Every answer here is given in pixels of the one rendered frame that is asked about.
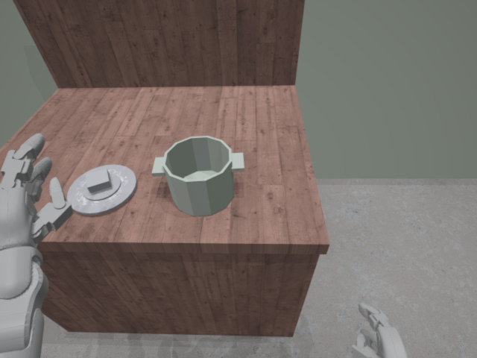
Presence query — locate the right robot hand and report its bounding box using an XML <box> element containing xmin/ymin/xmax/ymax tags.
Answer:
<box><xmin>352</xmin><ymin>303</ymin><xmax>409</xmax><ymax>358</ymax></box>

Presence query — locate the lid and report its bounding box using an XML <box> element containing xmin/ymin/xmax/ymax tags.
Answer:
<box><xmin>67</xmin><ymin>165</ymin><xmax>137</xmax><ymax>216</ymax></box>

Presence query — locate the left robot forearm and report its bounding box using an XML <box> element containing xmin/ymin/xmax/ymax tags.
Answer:
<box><xmin>0</xmin><ymin>246</ymin><xmax>49</xmax><ymax>358</ymax></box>

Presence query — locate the left robot hand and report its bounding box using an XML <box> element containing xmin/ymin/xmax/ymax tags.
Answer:
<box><xmin>0</xmin><ymin>133</ymin><xmax>73</xmax><ymax>251</ymax></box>

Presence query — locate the pot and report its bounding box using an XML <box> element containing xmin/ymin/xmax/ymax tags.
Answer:
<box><xmin>151</xmin><ymin>136</ymin><xmax>244</xmax><ymax>216</ymax></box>

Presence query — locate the table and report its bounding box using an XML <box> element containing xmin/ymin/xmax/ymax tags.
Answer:
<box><xmin>0</xmin><ymin>0</ymin><xmax>330</xmax><ymax>337</ymax></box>

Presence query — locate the knob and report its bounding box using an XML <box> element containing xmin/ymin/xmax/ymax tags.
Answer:
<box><xmin>86</xmin><ymin>169</ymin><xmax>112</xmax><ymax>193</ymax></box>

